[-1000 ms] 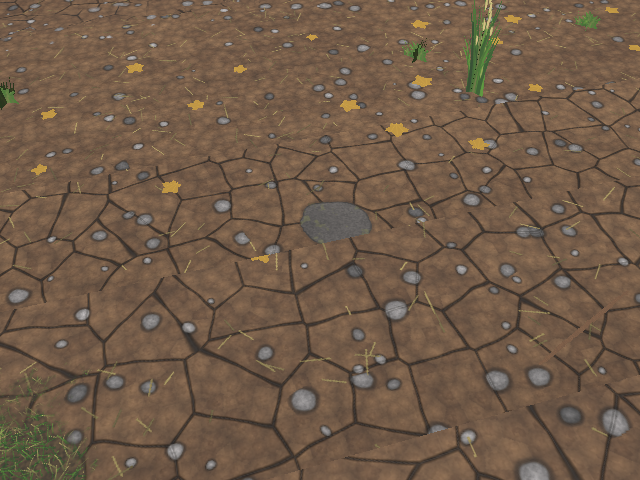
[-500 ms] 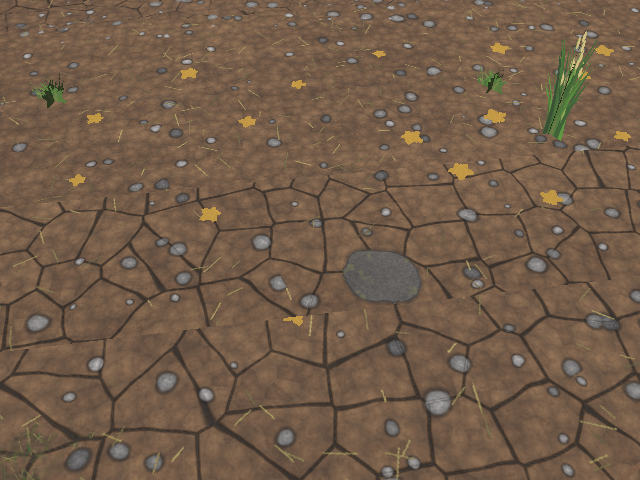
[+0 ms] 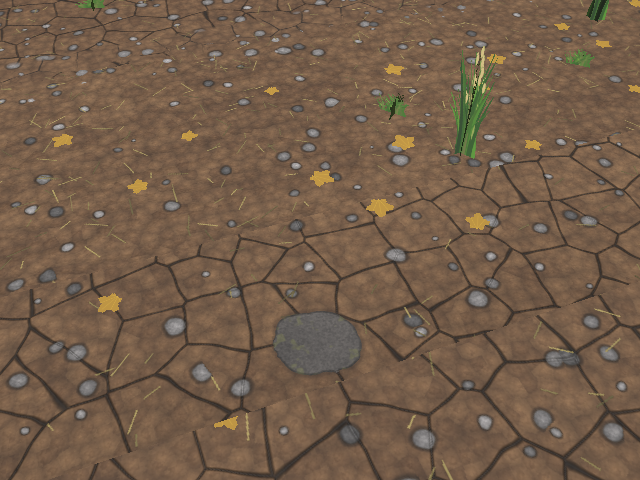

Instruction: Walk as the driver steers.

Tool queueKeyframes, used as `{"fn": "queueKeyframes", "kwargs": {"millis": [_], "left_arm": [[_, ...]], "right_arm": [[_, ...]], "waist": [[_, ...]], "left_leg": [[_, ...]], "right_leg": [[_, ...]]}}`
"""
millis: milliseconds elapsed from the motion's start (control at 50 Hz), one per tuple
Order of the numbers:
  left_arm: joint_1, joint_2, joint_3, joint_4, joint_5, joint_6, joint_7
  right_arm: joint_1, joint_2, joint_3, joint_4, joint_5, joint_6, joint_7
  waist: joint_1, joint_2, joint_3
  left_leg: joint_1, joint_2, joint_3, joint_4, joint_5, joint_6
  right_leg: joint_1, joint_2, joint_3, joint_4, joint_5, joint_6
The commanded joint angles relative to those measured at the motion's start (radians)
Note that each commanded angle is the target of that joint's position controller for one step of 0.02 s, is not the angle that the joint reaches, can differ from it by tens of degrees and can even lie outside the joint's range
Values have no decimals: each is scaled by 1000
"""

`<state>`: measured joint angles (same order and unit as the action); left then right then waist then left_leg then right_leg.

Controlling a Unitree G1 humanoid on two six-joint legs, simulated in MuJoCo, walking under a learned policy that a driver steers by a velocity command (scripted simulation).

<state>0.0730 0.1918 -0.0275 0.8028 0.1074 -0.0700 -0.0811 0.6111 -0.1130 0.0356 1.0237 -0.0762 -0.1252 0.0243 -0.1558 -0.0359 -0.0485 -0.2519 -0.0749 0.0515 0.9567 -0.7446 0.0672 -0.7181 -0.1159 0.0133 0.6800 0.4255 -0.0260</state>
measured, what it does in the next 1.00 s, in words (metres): goes down, turning left: right foot 0.18 m lower, then left foot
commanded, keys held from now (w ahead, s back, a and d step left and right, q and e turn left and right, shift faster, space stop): w+q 0.06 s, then q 0.70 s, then no key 0.24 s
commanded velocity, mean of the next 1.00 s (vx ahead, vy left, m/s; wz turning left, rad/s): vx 0.15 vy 0.00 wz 0.43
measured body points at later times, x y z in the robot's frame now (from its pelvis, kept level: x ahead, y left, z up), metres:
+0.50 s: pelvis +0.23 -0.02 -0.11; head +0.25 +0.00 +0.34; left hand +0.24 +0.27 -0.23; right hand +0.41 -0.22 -0.22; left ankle +0.31 +0.11 -0.82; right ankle +0.19 -0.14 -0.84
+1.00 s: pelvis +0.28 +0.04 -0.10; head +0.31 +0.06 +0.34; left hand +0.23 +0.32 -0.23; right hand +0.50 -0.14 -0.21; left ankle +0.30 +0.13 -0.84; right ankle +0.35 -0.11 -0.82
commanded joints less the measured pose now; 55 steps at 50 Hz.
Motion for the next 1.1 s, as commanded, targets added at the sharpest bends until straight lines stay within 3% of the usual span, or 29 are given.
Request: {"fn": "queueKeyframes", "kwargs": {"millis": [20,80,100,120,140,160,180,200,220,260,280,300,340,420,500,560,580,600,620,640,680,700,760,820,880,1000,1060,1080,1100], "left_arm": [[-125,84,4,-107,3,16,10],[-93,112,5,-41,-23,9,21],[124,126,23,38,-25,2,32],[385,193,67,107,-23,-13,53],[607,249,89,142,-32,-14,37],[626,215,93,147,-8,-2,9],[523,237,110,120,9,16,20],[371,253,112,79,-6,27,14],[180,164,80,14,-45,1,16],[72,95,58,-21,-31,-40,43],[80,109,70,-21,-20,-53,59],[84,137,82,-13,-33,-58,72],[132,203,118,-5,-56,-60,94],[153,215,171,-16,-38,-44,104],[150,208,192,-31,-48,-44,124],[121,207,189,-37,-69,-44,124],[147,182,185,-50,-80,-38,113],[163,95,153,-133,-63,-42,112],[26,112,142,-172,-75,-46,89],[-62,107,132,-187,-77,-38,69],[58,220,171,-129,-55,-28,98],[82,203,165,-121,-50,-26,112],[160,148,150,-91,-54,-9,106],[205,160,146,-50,-65,18,82],[169,164,135,-32,-64,35,87],[140,173,117,-3,-73,22,78],[157,149,101,-6,-100,0,53],[173,134,91,-23,-106,-12,43],[197,175,88,-14,-105,-25,26]], "right_arm": [[-8,-152,-18,-37,29,-19,26],[74,-188,-34,31,46,21,2],[34,-196,-32,36,40,46,11],[104,-161,-21,65,-4,60,44],[288,4,3,97,3,59,74],[139,-55,-6,6,42,57,78],[-39,-108,-24,-66,45,58,78],[-77,-117,-36,-102,50,50,70],[-147,-117,-52,-126,43,30,47],[-84,-43,-42,-72,24,26,34],[-81,-47,-52,-61,13,27,38],[-121,-35,-51,-76,5,35,39],[-195,-71,-58,-118,16,41,31],[-271,-107,-60,-174,29,66,13],[-424,-162,-86,-240,27,74,22],[-454,-224,-123,-262,44,42,32],[-421,-293,-148,-260,50,25,18],[-244,-410,-175,-242,51,25,-6],[-113,-407,-176,-204,25,10,-14],[-112,-403,-190,-165,7,-14,-23],[-291,-330,-181,-207,67,-4,-22],[-340,-307,-172,-227,77,5,-19],[-417,-297,-160,-270,51,24,-4],[-425,-308,-161,-307,53,12,10],[-376,-290,-150,-313,68,-2,12],[-364,-288,-124,-325,93,8,32],[-421,-252,-96,-320,94,35,57],[-427,-211,-77,-314,89,43,64],[-353,-169,-66,-309,91,48,71]], "waist": [[52,30,219],[7,-2,218],[114,-15,188],[210,-72,87],[193,-265,-289],[261,-201,-377],[267,-79,-269],[199,-42,-177],[129,14,-53],[51,-2,34],[44,-6,57],[43,2,40],[72,-27,7],[124,7,28],[161,0,74],[126,35,30],[119,116,-58],[99,331,-292],[20,177,-300],[11,89,-128],[113,129,-66],[142,133,-34],[213,88,-36],[195,101,-18],[145,103,3],[98,105,18],[160,79,9],[183,83,-23],[148,-9,-32]], "left_leg": [[-271,207,-354,-257,159,208],[37,154,-373,-49,248,153],[-38,109,-328,157,274,101],[-236,63,-240,362,427,21],[-486,-25,-134,770,-9,-83],[-644,-8,-132,956,-141,-106],[-737,23,-105,991,-113,-105],[-717,75,-105,957,-47,-94],[-638,135,-142,670,142,-87],[-282,183,-103,408,418,-77],[-259,177,-85,250,587,-84],[-236,197,-54,15,644,-85],[-233,192,-47,-83,606,-95],[-356,218,-94,-250,635,-86],[-310,171,-46,-300,583,-40],[-96,87,8,-426,754,38],[85,102,-41,-447,1093,113],[481,347,-425,-522,1362,350],[592,438,-645,-579,1234,384],[502,415,-579,-603,1202,322],[312,363,-451,-653,1134,300],[187,339,-421,-700,1106,290],[12,268,-343,-769,983,250],[-42,254,-312,-780,833,225],[30,271,-369,-761,614,210],[68,259,-459,-697,321,184],[-22,222,-478,-658,366,150],[-40,204,-478,-635,414,113],[-57,104,-354,-609,268,26]], "right_leg": [[252,13,-12,-135,-107,21],[304,-17,21,-495,-3,19],[547,-40,2,-608,143,2],[937,-57,-83,-489,279,-52],[1491,-261,34,0,924,-305],[1558,-381,130,21,907,-373],[1392,-356,109,-42,707,-314],[1115,-374,102,-142,442,-305],[816,-319,34,-264,262,-295],[366,-230,-110,-412,240,-295],[324,-196,-146,-417,195,-299],[360,-166,-178,-436,124,-277],[473,-231,-114,-441,228,-289],[707,-319,-109,-430,77,-265],[729,-268,-185,-427,-238,-196],[681,-185,-267,-296,-270,-112],[620,-97,-336,-151,-332,-36],[371,67,-362,118,-913,90],[159,122,-130,262,-1241,81],[29,88,-14,313,-1219,61],[92,18,29,372,-1140,56],[169,16,39,353,-1091,53],[334,66,26,319,-867,47],[358,66,10,298,-759,83],[293,28,31,209,-746,127],[342,45,-43,-70,-785,127],[524,46,-57,-287,-579,71],[582,4,-28,-305,-536,30],[587,-98,86,-342,-602,-86]]}}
